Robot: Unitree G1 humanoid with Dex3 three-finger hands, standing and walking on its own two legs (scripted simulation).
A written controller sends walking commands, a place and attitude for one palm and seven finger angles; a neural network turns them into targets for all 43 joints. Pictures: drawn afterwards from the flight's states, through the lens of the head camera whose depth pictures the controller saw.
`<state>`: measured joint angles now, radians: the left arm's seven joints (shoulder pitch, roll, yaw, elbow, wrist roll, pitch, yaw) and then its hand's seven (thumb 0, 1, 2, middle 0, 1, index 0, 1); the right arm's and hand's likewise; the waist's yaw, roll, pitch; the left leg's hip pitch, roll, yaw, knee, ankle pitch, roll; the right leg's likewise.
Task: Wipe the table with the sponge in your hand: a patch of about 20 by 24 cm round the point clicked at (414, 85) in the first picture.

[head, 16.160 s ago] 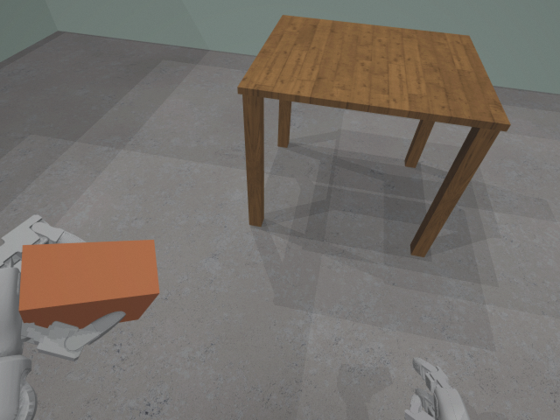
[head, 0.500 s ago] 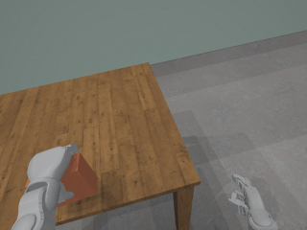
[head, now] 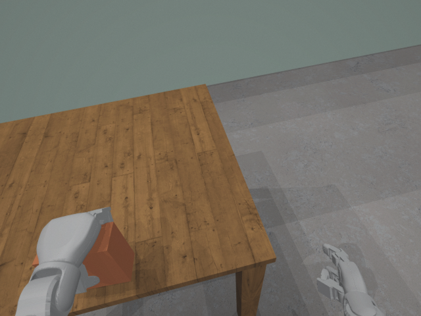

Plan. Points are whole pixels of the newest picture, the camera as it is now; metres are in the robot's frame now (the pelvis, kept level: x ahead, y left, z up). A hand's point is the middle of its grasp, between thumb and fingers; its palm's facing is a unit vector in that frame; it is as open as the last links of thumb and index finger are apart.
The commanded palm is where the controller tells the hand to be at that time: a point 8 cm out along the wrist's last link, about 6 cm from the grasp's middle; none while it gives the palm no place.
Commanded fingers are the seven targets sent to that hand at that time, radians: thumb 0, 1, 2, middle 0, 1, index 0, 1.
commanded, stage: move the sponge above the wiping area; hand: left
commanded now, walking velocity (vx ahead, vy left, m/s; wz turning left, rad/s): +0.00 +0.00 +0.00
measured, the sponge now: (93, 263) +0.18 +0.27 +0.01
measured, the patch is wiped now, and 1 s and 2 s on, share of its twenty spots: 0.00 0.00 0.00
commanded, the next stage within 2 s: none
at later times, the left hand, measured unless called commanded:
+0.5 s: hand (72, 243) +0.19 +0.28 +0.08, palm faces +0.05 -0.05 -1.00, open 9.8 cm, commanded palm +0.16 +0.28 +0.13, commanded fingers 0.00 0.10 1.30 -1.20 -1.60 -1.20 -1.60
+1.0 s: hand (67, 236) +0.20 +0.30 +0.07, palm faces +0.02 -0.09 -1.00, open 9.8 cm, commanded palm +0.17 +0.28 +0.13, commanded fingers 0.00 0.10 1.30 -1.20 -1.60 -1.20 -1.60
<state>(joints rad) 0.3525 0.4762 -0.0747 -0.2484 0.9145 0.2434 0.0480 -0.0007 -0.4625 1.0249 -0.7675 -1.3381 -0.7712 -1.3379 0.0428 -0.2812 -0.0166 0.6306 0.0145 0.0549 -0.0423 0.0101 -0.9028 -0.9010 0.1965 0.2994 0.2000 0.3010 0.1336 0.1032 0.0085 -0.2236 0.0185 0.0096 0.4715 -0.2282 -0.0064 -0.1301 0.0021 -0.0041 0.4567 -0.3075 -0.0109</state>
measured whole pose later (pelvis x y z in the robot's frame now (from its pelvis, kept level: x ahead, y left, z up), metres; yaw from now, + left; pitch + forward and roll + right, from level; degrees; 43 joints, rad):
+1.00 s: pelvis -0.02 +0.00 +0.00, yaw +0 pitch -3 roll +0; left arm 0.19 0.46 -0.02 -0.08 0.89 0.37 0.10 0.00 -0.46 1.03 -0.76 -1.34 -0.76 -1.34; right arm 0.02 -0.26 0.01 0.68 0.05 0.08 -0.04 0.01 -0.90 -0.90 0.20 0.30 0.20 0.30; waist 0.10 0.11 0.01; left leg -0.20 0.02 0.01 0.43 -0.19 -0.01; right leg -0.11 0.00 0.00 0.43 -0.27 -0.01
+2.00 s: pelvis -0.01 +0.00 +0.00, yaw +0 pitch -2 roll +0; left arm 0.30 0.44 -0.11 -0.21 0.92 0.27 0.06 0.00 -0.46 1.03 -0.76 -1.35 -0.76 -1.35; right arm 0.04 -0.26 0.00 0.64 0.03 0.07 -0.03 0.01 -0.90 -0.90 0.20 0.30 0.20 0.30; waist 0.12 0.11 0.00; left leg -0.22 0.01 0.01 0.46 -0.21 0.00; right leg -0.13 0.00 0.00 0.45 -0.29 -0.01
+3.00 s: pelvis -0.01 -0.01 +0.00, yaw +0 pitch -3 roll +0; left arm 0.26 0.46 -0.03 -0.21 0.91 0.35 0.15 0.00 -0.47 1.04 -0.76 -1.35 -0.76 -1.35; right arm 0.02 -0.24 0.00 0.67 0.05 0.10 -0.02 0.01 -0.90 -0.90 0.20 0.30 0.20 0.30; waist 0.12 0.11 -0.01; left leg -0.20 0.03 0.01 0.46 -0.21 -0.02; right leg -0.11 0.02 0.00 0.45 -0.29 -0.02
